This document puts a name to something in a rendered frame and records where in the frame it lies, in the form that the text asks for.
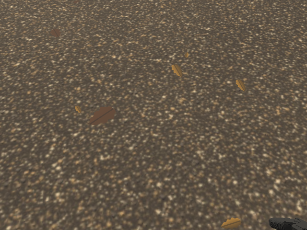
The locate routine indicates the robot right hand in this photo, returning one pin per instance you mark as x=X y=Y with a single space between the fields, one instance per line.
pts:
x=288 y=223

